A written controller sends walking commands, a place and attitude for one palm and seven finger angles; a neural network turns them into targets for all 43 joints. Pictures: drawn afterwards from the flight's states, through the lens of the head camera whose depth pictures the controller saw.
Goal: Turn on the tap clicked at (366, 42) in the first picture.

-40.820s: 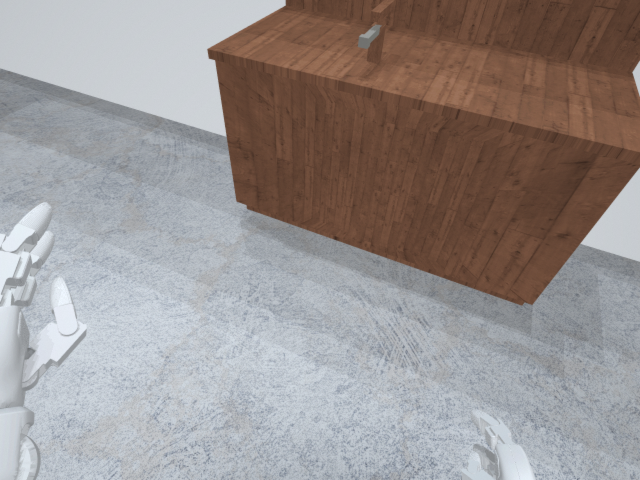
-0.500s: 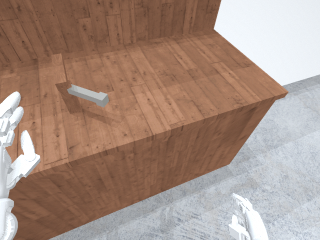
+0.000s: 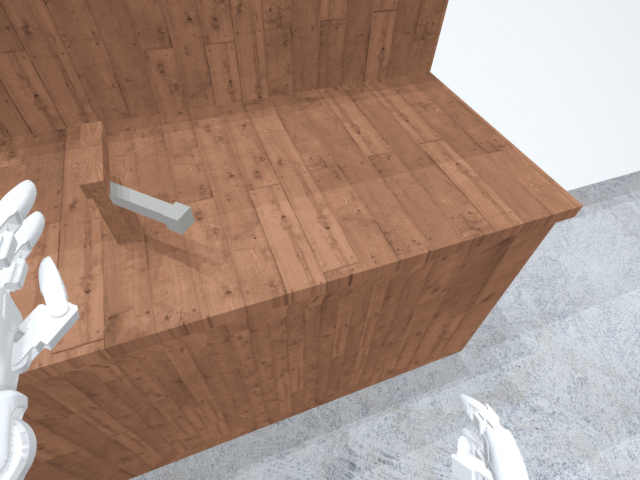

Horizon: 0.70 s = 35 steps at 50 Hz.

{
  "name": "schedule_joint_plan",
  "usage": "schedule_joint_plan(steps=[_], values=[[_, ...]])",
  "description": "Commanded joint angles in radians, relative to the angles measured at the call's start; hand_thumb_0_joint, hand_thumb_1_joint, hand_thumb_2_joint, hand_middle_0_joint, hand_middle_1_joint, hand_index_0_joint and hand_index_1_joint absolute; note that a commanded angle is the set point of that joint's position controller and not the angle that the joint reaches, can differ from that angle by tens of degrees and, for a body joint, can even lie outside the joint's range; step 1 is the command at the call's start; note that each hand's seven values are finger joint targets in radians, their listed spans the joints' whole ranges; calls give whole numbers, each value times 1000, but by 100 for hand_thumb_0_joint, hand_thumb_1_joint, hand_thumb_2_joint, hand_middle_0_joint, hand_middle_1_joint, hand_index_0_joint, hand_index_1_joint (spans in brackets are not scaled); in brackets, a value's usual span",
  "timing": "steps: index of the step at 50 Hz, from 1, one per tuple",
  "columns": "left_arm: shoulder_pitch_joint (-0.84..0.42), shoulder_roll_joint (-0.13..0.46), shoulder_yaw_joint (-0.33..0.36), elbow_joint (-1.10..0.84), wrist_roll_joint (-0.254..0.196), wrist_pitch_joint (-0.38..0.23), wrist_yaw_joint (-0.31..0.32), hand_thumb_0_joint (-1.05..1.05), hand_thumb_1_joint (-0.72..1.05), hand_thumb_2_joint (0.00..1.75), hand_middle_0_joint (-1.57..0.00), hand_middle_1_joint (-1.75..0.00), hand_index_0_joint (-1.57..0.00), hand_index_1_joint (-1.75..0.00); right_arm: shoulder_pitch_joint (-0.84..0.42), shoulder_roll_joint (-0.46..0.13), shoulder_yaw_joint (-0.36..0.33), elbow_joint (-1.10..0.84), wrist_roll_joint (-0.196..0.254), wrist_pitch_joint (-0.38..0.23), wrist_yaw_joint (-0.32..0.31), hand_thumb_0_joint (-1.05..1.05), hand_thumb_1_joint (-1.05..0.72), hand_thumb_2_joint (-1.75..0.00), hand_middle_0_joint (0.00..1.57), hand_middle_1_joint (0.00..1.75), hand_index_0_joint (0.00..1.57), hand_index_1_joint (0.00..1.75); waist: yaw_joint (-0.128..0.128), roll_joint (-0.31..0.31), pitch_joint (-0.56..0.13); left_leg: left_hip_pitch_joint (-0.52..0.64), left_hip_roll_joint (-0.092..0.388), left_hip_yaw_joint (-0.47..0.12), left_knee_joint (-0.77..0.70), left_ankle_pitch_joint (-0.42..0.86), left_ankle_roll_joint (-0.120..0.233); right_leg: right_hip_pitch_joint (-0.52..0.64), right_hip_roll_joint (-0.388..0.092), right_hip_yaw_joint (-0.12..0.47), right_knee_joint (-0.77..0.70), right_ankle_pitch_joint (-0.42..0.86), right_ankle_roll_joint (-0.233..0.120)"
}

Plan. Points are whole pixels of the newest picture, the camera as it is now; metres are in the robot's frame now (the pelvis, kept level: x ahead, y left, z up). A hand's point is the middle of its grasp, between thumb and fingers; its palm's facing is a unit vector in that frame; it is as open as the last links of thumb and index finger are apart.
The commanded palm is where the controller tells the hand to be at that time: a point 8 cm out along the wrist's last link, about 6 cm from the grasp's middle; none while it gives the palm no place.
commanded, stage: shuffle to correct the standing spot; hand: left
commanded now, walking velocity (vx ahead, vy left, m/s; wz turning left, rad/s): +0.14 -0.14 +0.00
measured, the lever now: (179, 218) +0.41 +0.23 +0.09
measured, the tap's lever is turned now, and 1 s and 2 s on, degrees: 45 45 45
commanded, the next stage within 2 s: come to a stop and stand still in 0.12 s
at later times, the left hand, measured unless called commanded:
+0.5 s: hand (138, 283) +0.25 +0.20 +0.17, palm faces +0.40 -0.82 -0.40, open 7.4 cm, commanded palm +0.20 +0.24 +0.18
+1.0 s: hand (99, 276) +0.25 +0.24 +0.17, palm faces +0.43 -0.86 -0.29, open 7.4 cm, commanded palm +0.20 +0.27 +0.18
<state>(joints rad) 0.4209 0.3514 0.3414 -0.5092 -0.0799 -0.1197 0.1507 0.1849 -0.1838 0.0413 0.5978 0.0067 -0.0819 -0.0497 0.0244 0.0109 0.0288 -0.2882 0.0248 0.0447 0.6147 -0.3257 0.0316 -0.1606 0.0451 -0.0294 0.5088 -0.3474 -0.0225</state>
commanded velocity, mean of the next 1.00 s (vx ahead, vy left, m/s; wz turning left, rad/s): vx -0.01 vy -0.02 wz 0.02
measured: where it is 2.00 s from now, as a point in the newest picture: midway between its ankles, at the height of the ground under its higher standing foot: outside the picture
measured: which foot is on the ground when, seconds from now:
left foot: down 0.00-0.32, up 0.34-0.58, down 0.60-1.00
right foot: down 0.00-0.18, up 0.20-0.28, down 0.30-1.00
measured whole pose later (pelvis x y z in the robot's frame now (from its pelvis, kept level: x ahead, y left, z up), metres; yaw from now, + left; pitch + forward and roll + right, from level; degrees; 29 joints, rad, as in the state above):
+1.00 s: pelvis +0.04 -0.01 +0.01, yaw +0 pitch -1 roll -2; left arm 0.43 0.33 0.31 -0.50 -0.09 -0.08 0.15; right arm 0.14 -0.18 0.07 0.58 -0.01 -0.08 -0.08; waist 0.05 0.01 0.03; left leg -0.25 0.01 0.03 0.40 -0.14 0.03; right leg -0.12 0.03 -0.07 0.31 -0.17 -0.02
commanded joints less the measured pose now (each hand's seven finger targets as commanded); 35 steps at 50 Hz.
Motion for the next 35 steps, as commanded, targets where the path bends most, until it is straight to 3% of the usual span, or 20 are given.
schedule_joint_plan(steps=[1,3,5,6,7,8,9,11,13,14,15,16,17,19,21,24,27,30,32,35], values=[[-50,184,122,-234,-7,-63,9,0,90,90,-20,-30,-20,-30,-96,-112,-59,-162,11,-41,-1,0,-90,-90,20,30,20,30,-13,-27,-172,31,53,-14,101,347,5,83,-148,146,-14,485,-90],[-57,193,132,-259,-9,-68,12,0,90,90,-20,-30,-20,-30,-103,-112,-61,-163,14,-35,3,0,-90,-90,20,30,20,30,-15,-37,-160,19,35,8,111,323,2,93,-169,162,4,551,-102],[-41,206,149,-261,-14,-68,10,0,90,90,-20,-30,-20,-30,-99,-116,-60,-164,9,-26,1,0,-90,-90,20,30,20,30,-33,27,-144,119,57,-17,32,403,22,2,-127,90,93,552,-63],[-46,204,153,-270,-18,-69,5,0,90,90,-20,-30,-20,-30,-96,-128,-63,-171,8,-22,-1,0,-90,-90,20,30,20,30,-38,104,-143,208,97,-94,-33,480,52,-93,-65,32,184,489,-25],[-47,207,155,-276,-17,-72,0,0,90,90,-20,-30,-20,-30,-95,-134,-63,-179,4,-19,-4,0,-90,-90,20,30,20,30,-43,207,-129,298,171,-212,-96,571,95,-234,-8,-20,282,300,13],[-65,207,145,-284,-15,-76,-9,0,90,90,-20,-30,-20,-30,-87,-131,-65,-178,-10,-22,-4,0,-90,-90,20,30,20,30,-47,279,-101,358,251,-349,-166,605,147,-355,6,-19,330,-13,24],[-104,218,145,-317,-10,-75,-15,0,90,90,-20,-30,-20,-30,-92,-129,-68,-179,-16,-32,-1,0,-90,-90,20,30,20,30,-43,265,-71,395,297,-427,-194,602,170,-426,-6,5,350,-170,18],[-51,196,136,-290,-1,-61,-19,0,90,90,-20,-30,-20,-30,-86,-133,-69,-186,-12,-39,1,0,-90,-90,20,30,20,30,-27,205,-51,325,299,-348,-174,554,157,-371,-48,22,226,-156,9],[20,186,148,-261,4,-53,-10,0,90,90,-20,-30,-20,-30,-95,-135,-62,-197,-4,-46,4,0,-90,-90,20,30,20,30,-2,170,-96,136,195,-134,-89,431,73,-60,-26,-46,-39,37,10],[48,202,168,-253,-2,-53,-5,0,90,90,-20,-30,-20,-30,-104,-132,-58,-201,-1,-52,5,0,-90,-90,20,30,20,30,7,110,-134,42,131,-56,18,363,40,107,-27,-37,-138,180,4],[51,205,164,-233,-1,-59,-1,0,90,90,-20,-30,-20,-30,-100,-124,-60,-196,-2,-56,6,0,-90,-90,20,30,20,30,1,-36,-168,-99,45,6,183,231,8,243,-134,126,-146,285,-48],[48,208,170,-229,-13,-65,-1,0,90,90,-20,-30,-20,-30,-103,-122,-67,-204,-1,-70,9,0,-90,-90,20,30,20,30,-1,-155,-156,-209,-35,12,291,-46,-28,231,-276,348,-182,329,-127],[79,177,150,-221,-21,-72,-3,0,90,90,-20,-30,-20,-30,-78,-133,-88,-192,9,-69,16,0,-90,-90,20,30,20,30,-1,-179,-106,-237,-14,-46,408,-178,-38,157,-355,428,-221,358,-161],[64,206,174,-232,-14,-91,8,0,90,90,-20,-30,-20,-30,-99,-124,-65,-163,10,-63,17,0,-90,-90,20,30,20,30,-11,-12,-54,-261,18,-93,450,-148,-44,116,-357,365,-198,521,-161],[30,190,164,-195,-3,-117,21,0,90,90,-20,-30,-20,-30,-104,-114,-53,-141,4,-62,7,0,-90,-90,20,30,20,30,-16,-33,-87,-233,30,-82,337,-99,-46,186,-324,234,-142,723,-130],[-16,183,147,-181,2,-124,28,0,90,90,-20,-30,-20,-30,-137,-120,-57,-141,-2,-69,-11,0,-90,-90,20,30,20,30,-3,-89,-110,-97,5,-41,115,-12,-34,183,-293,151,-115,801,-76],[-32,155,113,-222,-2,-109,23,0,90,90,-20,-30,-20,-30,-127,-124,-67,-154,-1,-73,-9,0,-90,-90,20,30,20,30,2,-100,-95,29,-6,-28,-40,147,-24,106,-269,119,-108,694,-39],[-6,160,108,-279,-7,-99,20,0,90,90,-20,-30,-20,-30,-131,-141,-82,-166,4,-66,-16,0,-90,-90,20,30,20,30,14,6,-121,177,71,-91,-147,472,0,5,-166,64,-74,402,17],[20,169,130,-263,0,-90,16,0,90,90,-20,-30,-20,-30,-138,-139,-71,-173,-4,-59,-19,0,-90,-90,20,30,20,30,12,63,-137,175,99,-135,-167,475,13,-15,-103,42,-95,303,33],[9,169,126,-285,2,-83,13,0,90,90,-20,-30,-20,-30,-142,-127,-60,-171,-8,-53,-28,0,-90,-90,20,30,20,30,10,91,-175,148,103,-152,-216,455,7,44,-74,20,-104,283,32]])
